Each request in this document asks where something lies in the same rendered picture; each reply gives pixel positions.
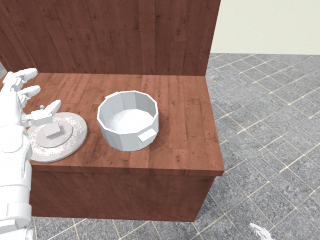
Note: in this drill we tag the pot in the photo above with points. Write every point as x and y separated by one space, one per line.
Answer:
129 120

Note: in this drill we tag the robot left hand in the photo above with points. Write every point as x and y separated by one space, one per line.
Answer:
13 100

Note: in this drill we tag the robot right hand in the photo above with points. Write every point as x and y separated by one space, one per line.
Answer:
260 233

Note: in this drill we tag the lid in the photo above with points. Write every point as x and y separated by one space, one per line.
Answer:
74 131

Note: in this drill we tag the table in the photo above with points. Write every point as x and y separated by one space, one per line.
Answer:
86 50

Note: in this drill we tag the robot left forearm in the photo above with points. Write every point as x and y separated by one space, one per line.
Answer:
15 178

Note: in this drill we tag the robot left upper arm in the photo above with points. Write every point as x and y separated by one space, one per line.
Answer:
21 234

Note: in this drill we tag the knob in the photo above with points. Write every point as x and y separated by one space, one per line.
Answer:
52 130

